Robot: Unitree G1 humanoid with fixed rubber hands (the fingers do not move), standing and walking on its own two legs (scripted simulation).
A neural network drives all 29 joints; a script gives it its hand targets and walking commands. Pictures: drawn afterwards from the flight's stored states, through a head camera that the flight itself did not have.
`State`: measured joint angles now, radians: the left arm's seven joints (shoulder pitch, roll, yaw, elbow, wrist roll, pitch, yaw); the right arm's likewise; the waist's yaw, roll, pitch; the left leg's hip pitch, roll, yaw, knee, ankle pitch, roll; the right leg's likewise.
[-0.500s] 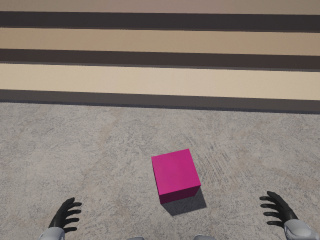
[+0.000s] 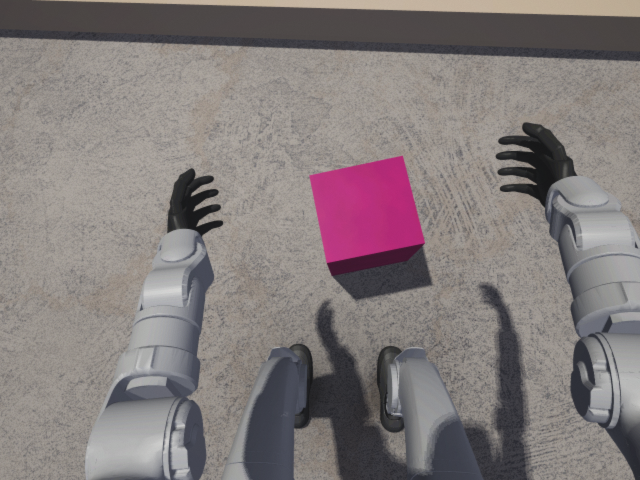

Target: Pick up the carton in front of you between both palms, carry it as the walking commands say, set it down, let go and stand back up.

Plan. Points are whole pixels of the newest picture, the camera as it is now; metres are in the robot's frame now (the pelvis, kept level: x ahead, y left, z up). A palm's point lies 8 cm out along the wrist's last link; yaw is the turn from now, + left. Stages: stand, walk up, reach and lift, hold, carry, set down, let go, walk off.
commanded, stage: reach and lift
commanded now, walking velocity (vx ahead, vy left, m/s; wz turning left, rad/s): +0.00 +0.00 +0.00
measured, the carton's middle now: (363, 222) +0.53 -0.03 -0.56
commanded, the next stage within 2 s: none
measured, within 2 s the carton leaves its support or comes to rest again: neither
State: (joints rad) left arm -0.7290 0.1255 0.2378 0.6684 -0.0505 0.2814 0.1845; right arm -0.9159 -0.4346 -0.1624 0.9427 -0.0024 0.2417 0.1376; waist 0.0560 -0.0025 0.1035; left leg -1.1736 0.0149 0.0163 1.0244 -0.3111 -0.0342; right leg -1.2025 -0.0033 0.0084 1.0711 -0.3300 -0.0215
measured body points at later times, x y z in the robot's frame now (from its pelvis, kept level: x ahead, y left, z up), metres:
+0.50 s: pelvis +0.02 -0.01 -0.04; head +0.36 -0.03 +0.26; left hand +0.51 +0.17 -0.18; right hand +0.59 -0.20 -0.17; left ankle +0.09 +0.14 -0.64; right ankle +0.08 -0.10 -0.65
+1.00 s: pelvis -0.03 +0.01 -0.25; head +0.34 -0.03 +0.00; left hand +0.50 +0.17 -0.42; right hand +0.56 -0.21 -0.41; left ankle +0.08 +0.15 -0.65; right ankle +0.08 -0.10 -0.65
